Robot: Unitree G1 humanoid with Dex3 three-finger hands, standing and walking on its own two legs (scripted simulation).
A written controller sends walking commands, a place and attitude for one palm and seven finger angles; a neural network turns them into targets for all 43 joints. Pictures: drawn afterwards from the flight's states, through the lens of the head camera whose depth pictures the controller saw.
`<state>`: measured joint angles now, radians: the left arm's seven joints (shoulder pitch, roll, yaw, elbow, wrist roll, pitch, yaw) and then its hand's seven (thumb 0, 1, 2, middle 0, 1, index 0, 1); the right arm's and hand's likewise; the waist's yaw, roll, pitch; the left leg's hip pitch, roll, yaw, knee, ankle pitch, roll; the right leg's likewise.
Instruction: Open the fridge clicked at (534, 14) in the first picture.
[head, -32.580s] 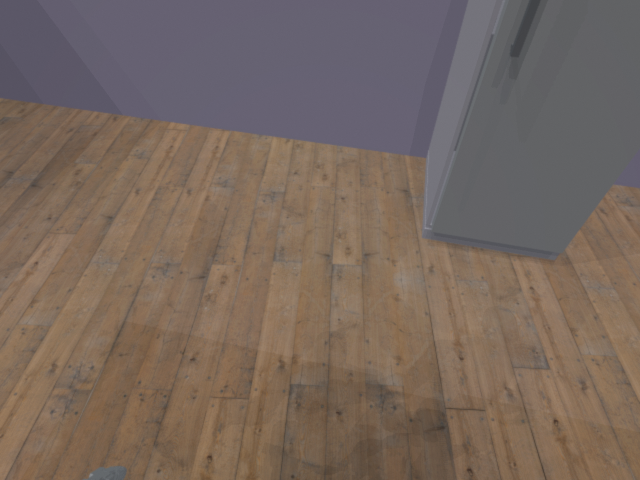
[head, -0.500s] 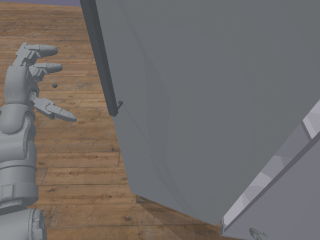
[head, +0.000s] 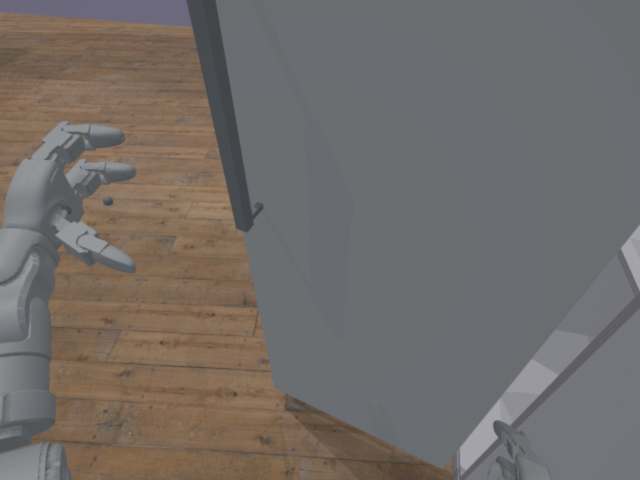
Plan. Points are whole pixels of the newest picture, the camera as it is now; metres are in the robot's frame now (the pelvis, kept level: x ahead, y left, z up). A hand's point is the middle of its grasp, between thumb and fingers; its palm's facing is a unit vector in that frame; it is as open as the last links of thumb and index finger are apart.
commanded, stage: draw the hand back to the body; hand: left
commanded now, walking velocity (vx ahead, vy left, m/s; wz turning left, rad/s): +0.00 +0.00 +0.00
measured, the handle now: (232, 107) +0.48 +0.16 +0.25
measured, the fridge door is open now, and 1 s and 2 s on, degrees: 77 77 77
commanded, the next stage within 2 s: step back with the hand held close in 1.48 s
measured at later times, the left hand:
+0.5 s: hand (63, 265) +0.26 +0.29 +0.18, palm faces +0.22 -0.96 -0.20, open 14.3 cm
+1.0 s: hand (57, 311) +0.21 +0.27 +0.17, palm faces +0.49 -0.81 -0.32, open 9.8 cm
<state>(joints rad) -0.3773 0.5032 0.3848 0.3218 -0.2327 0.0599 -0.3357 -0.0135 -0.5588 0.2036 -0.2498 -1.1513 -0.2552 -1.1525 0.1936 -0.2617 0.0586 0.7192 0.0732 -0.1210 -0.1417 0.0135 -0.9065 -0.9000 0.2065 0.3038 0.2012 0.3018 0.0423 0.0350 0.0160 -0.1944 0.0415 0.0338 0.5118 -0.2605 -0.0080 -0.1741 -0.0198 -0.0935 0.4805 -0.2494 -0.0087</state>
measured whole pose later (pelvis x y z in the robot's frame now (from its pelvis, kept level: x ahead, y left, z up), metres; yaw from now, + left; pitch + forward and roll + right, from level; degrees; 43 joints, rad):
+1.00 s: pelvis +0.00 +0.01 +0.01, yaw -2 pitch -8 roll +0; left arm 0.36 0.33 0.34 -0.31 -0.07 -0.09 0.14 0.00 0.40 0.67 -0.22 -0.59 -0.22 -0.59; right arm 0.17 -0.23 0.01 0.73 -0.02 -0.16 -0.08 0.02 -0.91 -0.90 0.21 0.30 0.20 0.30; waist 0.07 0.06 0.06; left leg -0.03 0.03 0.07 0.39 -0.22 0.00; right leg -0.02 -0.02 -0.06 0.36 -0.19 0.01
